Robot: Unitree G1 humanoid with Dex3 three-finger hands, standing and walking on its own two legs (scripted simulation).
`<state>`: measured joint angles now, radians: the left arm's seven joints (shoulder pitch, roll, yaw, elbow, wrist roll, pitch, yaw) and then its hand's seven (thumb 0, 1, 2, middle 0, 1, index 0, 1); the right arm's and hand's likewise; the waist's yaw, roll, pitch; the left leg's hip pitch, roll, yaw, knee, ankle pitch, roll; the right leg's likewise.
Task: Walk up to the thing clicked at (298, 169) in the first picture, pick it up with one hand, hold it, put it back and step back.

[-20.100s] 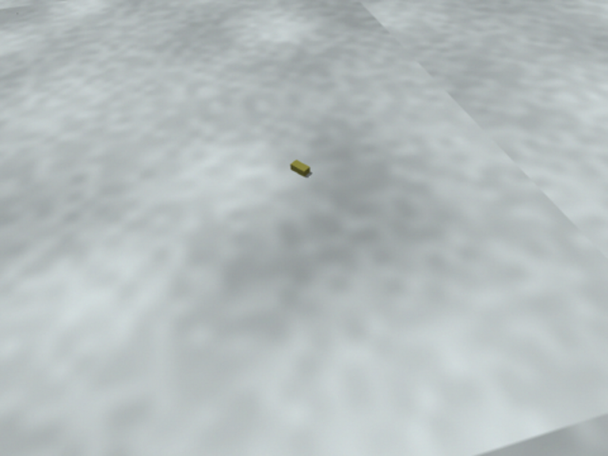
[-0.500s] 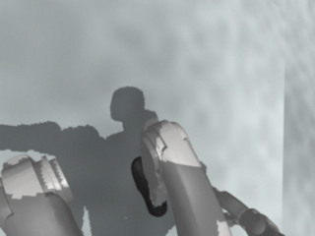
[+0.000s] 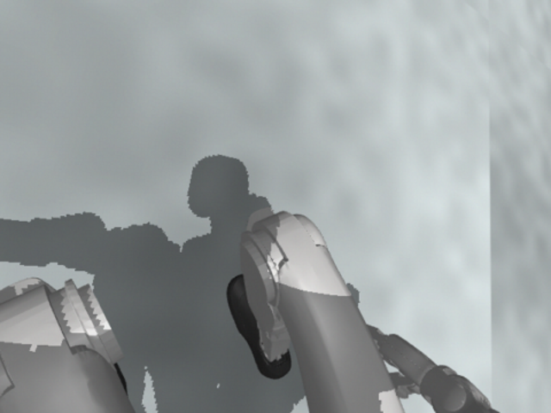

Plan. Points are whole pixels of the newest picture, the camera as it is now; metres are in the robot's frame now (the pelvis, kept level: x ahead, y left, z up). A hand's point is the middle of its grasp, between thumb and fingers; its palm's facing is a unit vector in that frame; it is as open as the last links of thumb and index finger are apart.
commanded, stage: close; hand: left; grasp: from above
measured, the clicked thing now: out of the picture +0.42 +0.37 -0.28
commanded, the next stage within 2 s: settle in 0.80 s
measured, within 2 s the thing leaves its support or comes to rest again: leaves its support in 1.18 s
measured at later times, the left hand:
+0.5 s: hand out of the picture +0.40 +0.37 -0.25, palm faces -0.44 -0.16 -0.88, open 7.8 cm
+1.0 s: hand out of the picture +0.41 +0.37 -0.25, palm faces -0.43 -0.18 -0.89, open 7.3 cm
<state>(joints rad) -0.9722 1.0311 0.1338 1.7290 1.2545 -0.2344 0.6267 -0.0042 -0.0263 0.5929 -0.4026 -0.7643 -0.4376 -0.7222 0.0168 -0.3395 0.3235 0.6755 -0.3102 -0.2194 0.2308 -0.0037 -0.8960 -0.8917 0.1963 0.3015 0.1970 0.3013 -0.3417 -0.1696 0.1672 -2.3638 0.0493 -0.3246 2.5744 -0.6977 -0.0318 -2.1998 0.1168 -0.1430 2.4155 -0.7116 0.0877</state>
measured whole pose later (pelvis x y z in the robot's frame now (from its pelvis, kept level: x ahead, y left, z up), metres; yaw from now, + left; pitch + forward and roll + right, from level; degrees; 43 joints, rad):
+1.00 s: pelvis +0.00 +0.00 +0.00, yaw +0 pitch +26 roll -14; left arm -0.97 1.05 0.14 1.70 1.28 -0.28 0.60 0.01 0.43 0.13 -0.87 -0.32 -0.92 -0.26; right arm 0.02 -0.33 0.33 0.67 -0.32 -0.18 0.21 0.00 -0.90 -0.89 0.20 0.30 0.20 0.30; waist -0.33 -0.16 0.15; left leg -2.37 0.05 -0.32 2.58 -0.70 -0.03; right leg -2.20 0.11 -0.14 2.42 -0.72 0.09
